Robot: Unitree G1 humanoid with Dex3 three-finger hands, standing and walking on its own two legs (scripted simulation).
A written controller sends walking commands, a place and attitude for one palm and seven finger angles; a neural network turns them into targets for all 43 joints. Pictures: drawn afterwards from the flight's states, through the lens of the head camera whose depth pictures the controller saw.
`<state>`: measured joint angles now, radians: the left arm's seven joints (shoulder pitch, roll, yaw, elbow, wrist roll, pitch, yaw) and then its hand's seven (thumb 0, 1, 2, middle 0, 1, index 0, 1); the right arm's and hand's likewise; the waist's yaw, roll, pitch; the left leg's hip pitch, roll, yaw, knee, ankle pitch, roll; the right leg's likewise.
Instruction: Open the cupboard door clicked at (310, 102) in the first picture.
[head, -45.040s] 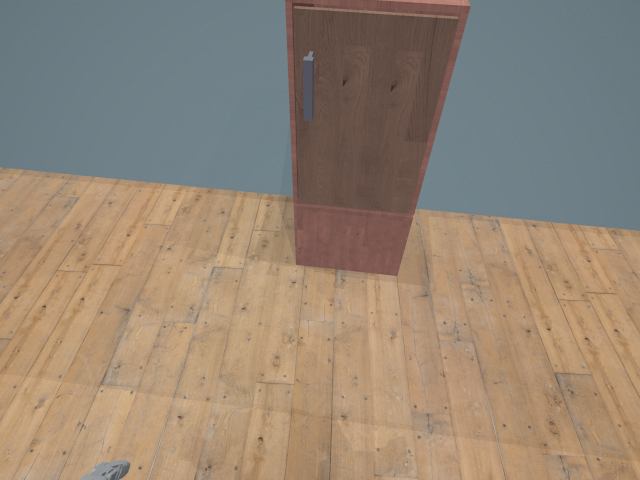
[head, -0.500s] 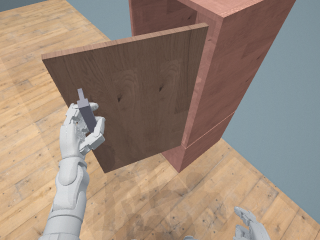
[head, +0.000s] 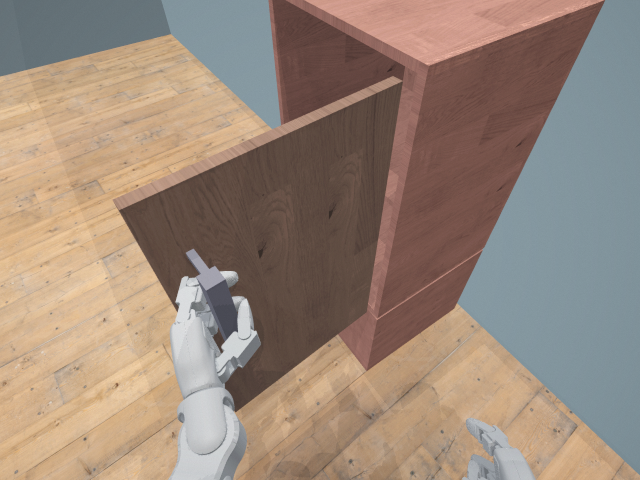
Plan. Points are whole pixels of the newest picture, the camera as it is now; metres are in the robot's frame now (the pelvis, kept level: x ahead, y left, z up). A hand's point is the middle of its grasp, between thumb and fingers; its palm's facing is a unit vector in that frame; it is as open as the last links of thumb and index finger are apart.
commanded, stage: open thumb and fingers to let go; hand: left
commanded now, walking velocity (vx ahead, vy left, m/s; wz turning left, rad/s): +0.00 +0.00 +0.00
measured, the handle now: (216, 303) +0.32 +0.15 +0.06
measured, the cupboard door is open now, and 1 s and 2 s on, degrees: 94 94 96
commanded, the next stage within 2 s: slide the hand sideways off the handle in 0.84 s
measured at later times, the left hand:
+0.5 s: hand (249, 335) +0.28 +0.10 +0.06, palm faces +0.35 -0.94 +0.01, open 11.8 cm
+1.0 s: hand (244, 340) +0.27 +0.10 +0.06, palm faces +0.27 -0.96 -0.02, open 15.1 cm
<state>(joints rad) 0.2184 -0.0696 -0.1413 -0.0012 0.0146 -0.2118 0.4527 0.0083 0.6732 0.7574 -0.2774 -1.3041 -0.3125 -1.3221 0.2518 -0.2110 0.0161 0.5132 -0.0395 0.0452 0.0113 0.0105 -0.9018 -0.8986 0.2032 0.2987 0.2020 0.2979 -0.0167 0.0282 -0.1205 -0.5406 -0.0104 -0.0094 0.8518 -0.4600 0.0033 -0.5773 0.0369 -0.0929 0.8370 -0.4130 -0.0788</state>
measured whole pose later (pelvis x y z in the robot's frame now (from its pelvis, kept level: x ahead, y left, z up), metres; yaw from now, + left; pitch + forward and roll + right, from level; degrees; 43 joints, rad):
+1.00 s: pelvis -0.02 +0.02 -0.01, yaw +1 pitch +8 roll -1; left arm 0.08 -0.04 -0.21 0.12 0.08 -0.25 0.46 -0.01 -0.49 0.30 -0.34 -0.60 -0.32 -0.59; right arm 0.20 -0.19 0.03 0.54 -0.04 0.01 0.01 0.01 -0.90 -0.90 0.20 0.30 0.20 0.30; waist 0.00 0.03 -0.10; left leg -0.62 -0.04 -0.01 0.93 -0.46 0.04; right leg -0.64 0.01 -0.09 0.90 -0.41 -0.05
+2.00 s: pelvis +0.00 +0.03 -0.03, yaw +0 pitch +11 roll -2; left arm 0.59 0.18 -0.05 -0.32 -0.15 -0.29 -0.13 -0.01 -0.49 0.30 -0.16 -0.30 -0.16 -0.31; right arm 0.27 -0.23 0.03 0.38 0.02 -0.06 -0.02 0.01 -0.90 -0.90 0.20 0.30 0.20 0.30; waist 0.01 0.04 -0.13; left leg -0.69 -0.03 0.00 1.04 -0.55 0.05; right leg -0.72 0.02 -0.09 1.00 -0.48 -0.04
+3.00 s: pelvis +0.00 +0.04 +0.02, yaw +0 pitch +1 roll -2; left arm 0.60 0.32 0.16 -0.45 -0.07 -0.03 0.10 -0.01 -0.15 0.45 -0.17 -0.30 -0.17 -0.31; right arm 0.27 -0.22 0.06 0.49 0.03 -0.11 -0.11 0.01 -0.90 -0.90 0.20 0.30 0.20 0.30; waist 0.05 0.06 -0.07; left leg -0.33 -0.03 0.00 0.71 -0.41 0.06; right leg -0.34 0.03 -0.07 0.65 -0.33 -0.02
